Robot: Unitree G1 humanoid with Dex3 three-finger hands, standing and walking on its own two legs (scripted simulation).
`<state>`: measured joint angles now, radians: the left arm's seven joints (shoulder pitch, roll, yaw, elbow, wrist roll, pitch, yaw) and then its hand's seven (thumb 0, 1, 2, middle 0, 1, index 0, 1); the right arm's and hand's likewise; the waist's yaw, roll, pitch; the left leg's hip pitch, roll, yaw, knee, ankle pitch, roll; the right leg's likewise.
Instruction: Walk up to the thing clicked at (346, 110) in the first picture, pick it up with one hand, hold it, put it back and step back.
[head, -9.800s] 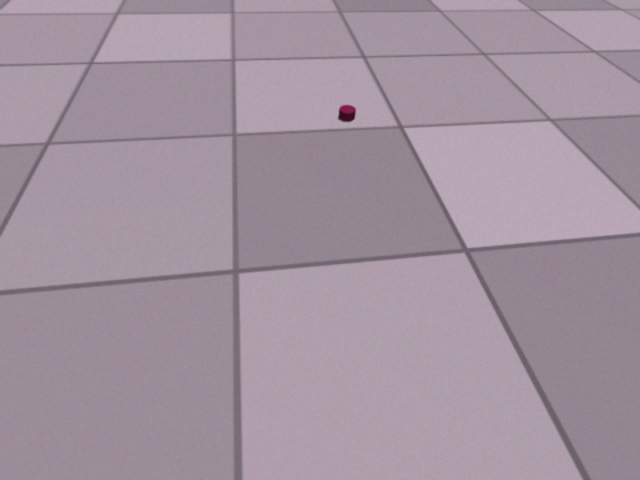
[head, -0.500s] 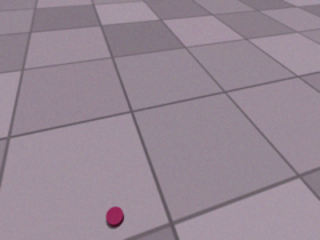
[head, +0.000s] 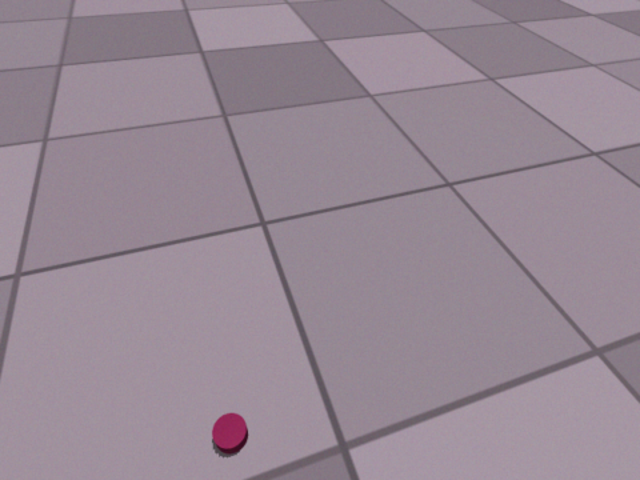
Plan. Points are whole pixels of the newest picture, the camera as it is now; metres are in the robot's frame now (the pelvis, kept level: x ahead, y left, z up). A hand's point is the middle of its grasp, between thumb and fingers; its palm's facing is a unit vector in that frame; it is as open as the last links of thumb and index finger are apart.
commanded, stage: stand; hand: left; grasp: from above
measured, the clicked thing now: (230, 433) +0.42 +0.23 -0.76
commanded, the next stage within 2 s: rise first in 0.04 s
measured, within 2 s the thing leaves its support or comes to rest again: neither
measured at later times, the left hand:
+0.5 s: hand out of the picture +0.14 +0.26 -0.18, palm faces -0.06 -0.92 -0.39, open 11.2 cm
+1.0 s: hand out of the picture +0.11 +0.27 -0.25, palm faces -0.20 -0.85 -0.49, open 14.2 cm
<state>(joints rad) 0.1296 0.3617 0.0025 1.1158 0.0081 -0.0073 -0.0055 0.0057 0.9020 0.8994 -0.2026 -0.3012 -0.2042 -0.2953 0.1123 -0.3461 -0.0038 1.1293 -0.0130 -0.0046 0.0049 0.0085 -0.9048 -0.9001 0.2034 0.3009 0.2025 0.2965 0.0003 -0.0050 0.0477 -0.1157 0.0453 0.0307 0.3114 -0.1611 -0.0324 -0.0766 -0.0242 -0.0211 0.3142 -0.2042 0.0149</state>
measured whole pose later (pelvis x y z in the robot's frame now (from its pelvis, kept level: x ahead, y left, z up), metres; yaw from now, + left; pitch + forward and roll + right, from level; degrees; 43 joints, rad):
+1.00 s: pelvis -0.02 +0.02 -0.11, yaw +0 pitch +19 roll -2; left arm 0.26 0.30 0.11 0.44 0.31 0.19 0.03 0.00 -0.55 1.02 -0.06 -1.06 -0.05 -1.06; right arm 0.17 -0.22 -0.03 0.55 0.00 -0.13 -0.01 0.01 -0.88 -0.90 0.20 0.30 0.20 0.30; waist -0.02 0.00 -0.13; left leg -1.01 0.05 -0.02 1.20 -0.53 -0.01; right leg -0.94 -0.03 -0.03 1.17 -0.56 0.03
